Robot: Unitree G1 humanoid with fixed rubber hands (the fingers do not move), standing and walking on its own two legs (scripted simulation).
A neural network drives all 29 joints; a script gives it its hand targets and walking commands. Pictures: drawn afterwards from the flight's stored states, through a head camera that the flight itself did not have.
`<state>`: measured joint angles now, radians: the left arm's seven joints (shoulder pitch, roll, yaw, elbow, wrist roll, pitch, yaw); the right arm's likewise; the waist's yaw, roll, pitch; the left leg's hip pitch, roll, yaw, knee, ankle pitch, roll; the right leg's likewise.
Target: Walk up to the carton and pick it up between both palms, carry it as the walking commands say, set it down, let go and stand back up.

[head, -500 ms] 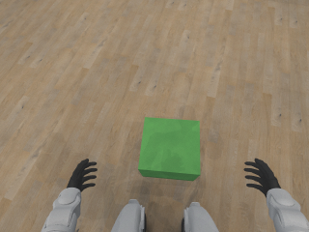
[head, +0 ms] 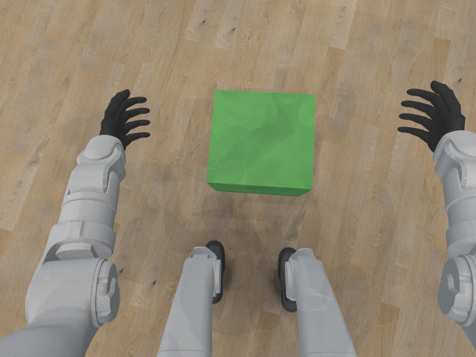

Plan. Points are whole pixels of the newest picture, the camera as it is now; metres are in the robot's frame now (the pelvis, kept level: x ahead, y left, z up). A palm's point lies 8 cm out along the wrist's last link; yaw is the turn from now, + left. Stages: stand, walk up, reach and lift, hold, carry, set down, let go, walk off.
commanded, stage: reach and lift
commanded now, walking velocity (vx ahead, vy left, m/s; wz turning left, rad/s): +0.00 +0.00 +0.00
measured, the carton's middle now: (260, 147) +0.55 -0.03 -0.55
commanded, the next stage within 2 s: none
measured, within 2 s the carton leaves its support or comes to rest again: neither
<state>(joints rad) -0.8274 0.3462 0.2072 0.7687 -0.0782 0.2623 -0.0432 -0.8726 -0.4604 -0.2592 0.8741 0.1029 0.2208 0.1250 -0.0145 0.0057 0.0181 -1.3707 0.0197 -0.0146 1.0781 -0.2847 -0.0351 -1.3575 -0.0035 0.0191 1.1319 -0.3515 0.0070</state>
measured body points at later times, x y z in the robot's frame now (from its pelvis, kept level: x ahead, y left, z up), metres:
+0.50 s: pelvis +0.02 +0.00 -0.03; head +0.33 -0.01 +0.30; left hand +0.54 +0.22 -0.14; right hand +0.52 -0.29 -0.13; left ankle +0.10 +0.14 -0.63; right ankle +0.08 -0.12 -0.63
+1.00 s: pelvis -0.01 +0.00 -0.16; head +0.34 -0.01 +0.12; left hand +0.55 +0.21 -0.29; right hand +0.53 -0.28 -0.28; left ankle +0.10 +0.14 -0.63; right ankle +0.08 -0.12 -0.63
